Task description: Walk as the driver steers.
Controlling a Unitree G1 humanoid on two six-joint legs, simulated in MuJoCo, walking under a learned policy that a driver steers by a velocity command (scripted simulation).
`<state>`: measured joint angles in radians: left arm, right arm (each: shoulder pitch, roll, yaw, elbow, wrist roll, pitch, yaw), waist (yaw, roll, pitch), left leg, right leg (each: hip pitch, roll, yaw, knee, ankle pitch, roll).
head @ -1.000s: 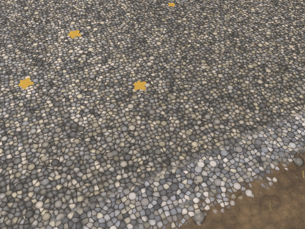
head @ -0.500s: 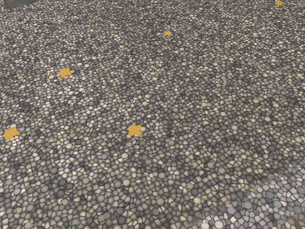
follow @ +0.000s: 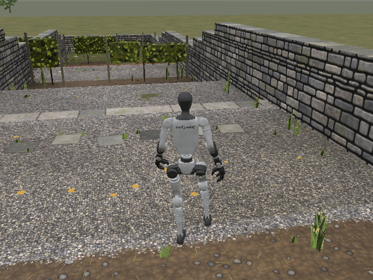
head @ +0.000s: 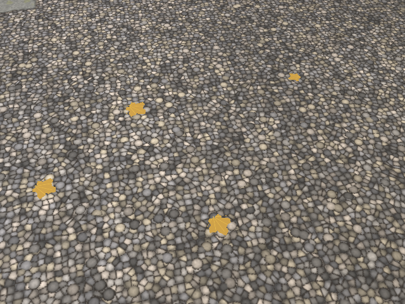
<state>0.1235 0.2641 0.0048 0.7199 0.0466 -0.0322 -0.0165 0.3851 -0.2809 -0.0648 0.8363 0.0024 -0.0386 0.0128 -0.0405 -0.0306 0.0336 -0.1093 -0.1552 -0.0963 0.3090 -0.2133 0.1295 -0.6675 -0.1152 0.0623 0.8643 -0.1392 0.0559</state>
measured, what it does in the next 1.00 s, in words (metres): walks ahead, turning left: right foot, then left foot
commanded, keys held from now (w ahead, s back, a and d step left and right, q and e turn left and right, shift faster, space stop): w+q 0.84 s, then w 0.16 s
